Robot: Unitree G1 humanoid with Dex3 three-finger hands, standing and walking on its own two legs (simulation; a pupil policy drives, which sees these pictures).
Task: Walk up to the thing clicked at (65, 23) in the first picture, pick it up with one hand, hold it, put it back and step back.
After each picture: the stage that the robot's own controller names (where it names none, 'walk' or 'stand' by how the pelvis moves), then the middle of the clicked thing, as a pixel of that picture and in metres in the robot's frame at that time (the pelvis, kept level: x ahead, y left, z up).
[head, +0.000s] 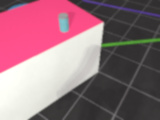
stand; (63, 22) +0.98 +0.14 -0.12
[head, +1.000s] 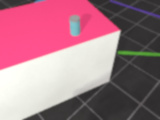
rise first; (75, 25) +0.88 +0.11 -0.10
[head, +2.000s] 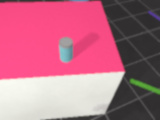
rise first; (66, 50) +0.59 +0.16 -0.10
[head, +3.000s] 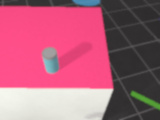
stand; (51, 60) +0.53 +0.17 -0.09
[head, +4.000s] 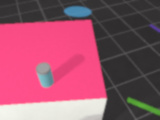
stand; (45, 75) +0.50 +0.20 -0.12
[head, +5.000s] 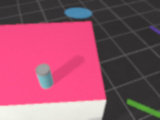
stand; (45, 76) +0.50 +0.20 -0.12
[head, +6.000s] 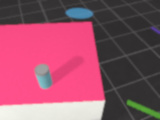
stand; (44, 76) +0.50 +0.21 -0.12
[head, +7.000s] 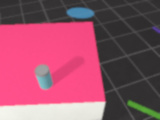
stand; (44, 77) +0.50 +0.21 -0.12
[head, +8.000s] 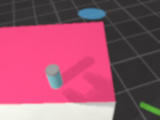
rise first; (54, 76) +0.50 +0.19 -0.12
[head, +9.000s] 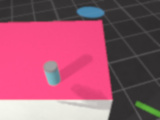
go down; (52, 73) +0.51 +0.20 -0.12
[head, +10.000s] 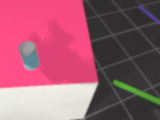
go down; (29, 56) +0.53 +0.18 -0.08
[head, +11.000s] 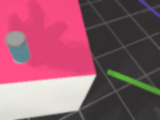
go down; (18, 48) +0.52 +0.19 -0.04
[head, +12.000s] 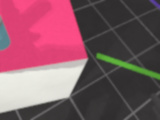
close in; out of the picture +0.53 +0.20 +0.00
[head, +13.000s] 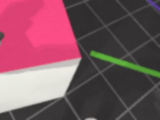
close; out of the picture +0.53 +0.20 +0.01
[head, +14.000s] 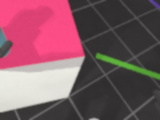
lift; out of the picture +0.50 +0.20 +0.01
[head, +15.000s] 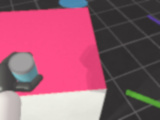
lift; (26, 72) +0.36 +0.18 +0.10
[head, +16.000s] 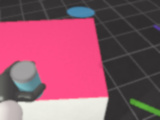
hold; (29, 81) +0.32 +0.18 +0.11
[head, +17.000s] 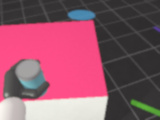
hold; (33, 79) +0.33 +0.17 +0.11
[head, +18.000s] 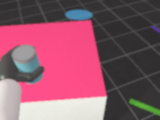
crouch; (29, 65) +0.38 +0.18 +0.13
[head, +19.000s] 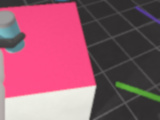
lower; (9, 32) +0.49 +0.20 +0.14
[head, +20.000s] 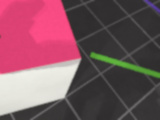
lower; out of the picture +0.53 +0.21 +0.02
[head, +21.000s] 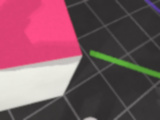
lower; out of the picture +0.53 +0.21 +0.01
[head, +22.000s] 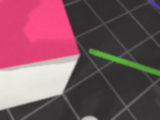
lower; out of the picture +0.54 +0.21 +0.01
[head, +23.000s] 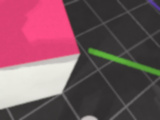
lower; out of the picture +0.54 +0.22 +0.01
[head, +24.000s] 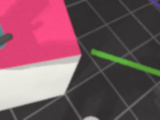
open; out of the picture +0.53 +0.19 +0.01
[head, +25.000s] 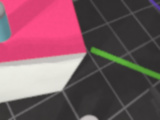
sink last; out of the picture +0.53 +0.18 +0.01
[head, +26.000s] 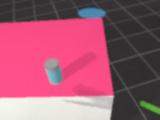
sink last; (54, 71) +0.51 +0.18 -0.07
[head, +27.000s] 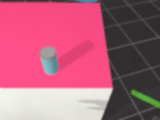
stand; (50, 61) +0.50 +0.17 -0.05
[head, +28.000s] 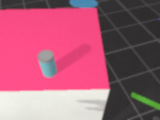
stand; (47, 64) +0.51 +0.18 -0.05
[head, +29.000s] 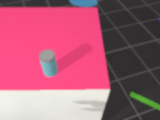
stand; (48, 63) +0.51 +0.17 -0.06
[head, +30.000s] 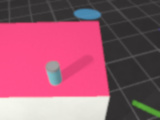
stand; (54, 73) +0.52 +0.17 -0.12
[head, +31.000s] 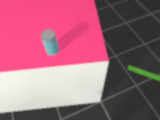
walk; (50, 42) +0.60 +0.17 -0.10
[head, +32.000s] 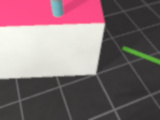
walk; (57, 5) +0.88 +0.14 -0.09
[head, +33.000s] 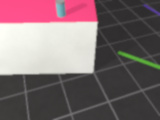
stand; (60, 8) +1.11 +0.18 -0.10
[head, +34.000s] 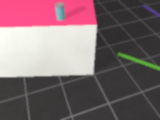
stand; (60, 11) +1.10 +0.18 -0.12
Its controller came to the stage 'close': yes
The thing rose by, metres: 0.22
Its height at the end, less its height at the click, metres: +0.00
